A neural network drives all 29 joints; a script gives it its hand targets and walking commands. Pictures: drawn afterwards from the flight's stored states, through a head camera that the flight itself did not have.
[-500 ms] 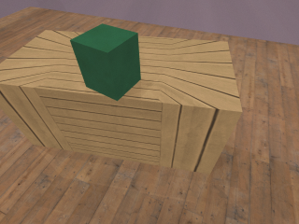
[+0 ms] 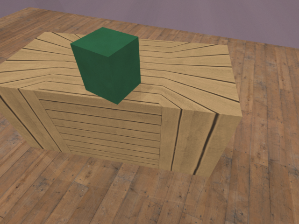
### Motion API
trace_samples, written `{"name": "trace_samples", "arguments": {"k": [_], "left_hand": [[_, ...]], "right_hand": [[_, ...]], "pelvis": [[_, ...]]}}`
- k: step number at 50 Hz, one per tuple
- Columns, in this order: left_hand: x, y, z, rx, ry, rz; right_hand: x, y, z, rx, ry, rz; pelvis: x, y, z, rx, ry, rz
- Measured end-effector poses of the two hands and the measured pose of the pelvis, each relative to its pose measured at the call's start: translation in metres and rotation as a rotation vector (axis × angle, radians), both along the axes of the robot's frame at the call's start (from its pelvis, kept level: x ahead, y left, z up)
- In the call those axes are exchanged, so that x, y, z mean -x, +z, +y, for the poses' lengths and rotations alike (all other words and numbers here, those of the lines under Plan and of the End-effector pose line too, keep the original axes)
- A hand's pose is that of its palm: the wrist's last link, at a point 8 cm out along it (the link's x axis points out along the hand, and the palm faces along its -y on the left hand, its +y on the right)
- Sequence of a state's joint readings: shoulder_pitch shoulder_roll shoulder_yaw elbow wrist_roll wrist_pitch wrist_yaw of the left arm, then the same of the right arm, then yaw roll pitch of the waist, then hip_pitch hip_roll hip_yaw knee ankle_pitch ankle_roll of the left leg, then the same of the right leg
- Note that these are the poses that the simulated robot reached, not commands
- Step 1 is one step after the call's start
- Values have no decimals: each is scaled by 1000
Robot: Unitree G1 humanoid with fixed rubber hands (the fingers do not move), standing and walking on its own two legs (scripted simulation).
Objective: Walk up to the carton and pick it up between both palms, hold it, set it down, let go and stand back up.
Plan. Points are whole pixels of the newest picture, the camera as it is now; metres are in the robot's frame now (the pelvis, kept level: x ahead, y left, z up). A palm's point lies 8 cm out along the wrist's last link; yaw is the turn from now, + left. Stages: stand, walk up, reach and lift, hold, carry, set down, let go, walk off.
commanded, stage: stand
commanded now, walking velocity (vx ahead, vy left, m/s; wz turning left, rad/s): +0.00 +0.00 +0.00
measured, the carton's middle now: (109, 65) +0.82 +0.22 -0.01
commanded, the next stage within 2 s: walk up in 0.84 s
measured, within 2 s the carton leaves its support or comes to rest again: neither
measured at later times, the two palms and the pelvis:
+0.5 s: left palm out of the picture -0.04 +0.21 -0.15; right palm out of the picture -0.02 -0.20 -0.14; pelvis -0.01 +0.00 +0.00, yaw +0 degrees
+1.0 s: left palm out of the picture -0.06 +0.21 -0.15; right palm out of the picture -0.06 -0.19 -0.14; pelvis -0.03 +0.01 +0.01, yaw +0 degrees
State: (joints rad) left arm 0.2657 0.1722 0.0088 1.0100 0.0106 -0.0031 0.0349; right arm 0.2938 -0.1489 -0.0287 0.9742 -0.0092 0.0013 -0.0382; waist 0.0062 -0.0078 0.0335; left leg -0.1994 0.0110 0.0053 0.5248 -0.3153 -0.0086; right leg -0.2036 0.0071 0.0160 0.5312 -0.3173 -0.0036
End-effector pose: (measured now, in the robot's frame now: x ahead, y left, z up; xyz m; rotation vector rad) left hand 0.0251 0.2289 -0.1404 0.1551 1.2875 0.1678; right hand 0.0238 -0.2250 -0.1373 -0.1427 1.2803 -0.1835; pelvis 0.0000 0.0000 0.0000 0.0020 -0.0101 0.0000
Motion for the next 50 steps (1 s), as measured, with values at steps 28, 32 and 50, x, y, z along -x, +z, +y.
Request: {"name": "trace_samples", "arguments": {"k": [28,32,50], "left_hand": [[67,-6,-22,58,37,173],[70,-6,-22,61,37,174],[84,-7,-21,76,33,199]], "right_hand": [[54,-6,29,-58,-22,148],[63,-6,31,-62,-25,163],[89,-5,40,-65,-36,197]], "pelvis": [[11,5,4,3,5,-33],[15,5,6,4,6,-35],[26,6,12,3,3,-27]]}}
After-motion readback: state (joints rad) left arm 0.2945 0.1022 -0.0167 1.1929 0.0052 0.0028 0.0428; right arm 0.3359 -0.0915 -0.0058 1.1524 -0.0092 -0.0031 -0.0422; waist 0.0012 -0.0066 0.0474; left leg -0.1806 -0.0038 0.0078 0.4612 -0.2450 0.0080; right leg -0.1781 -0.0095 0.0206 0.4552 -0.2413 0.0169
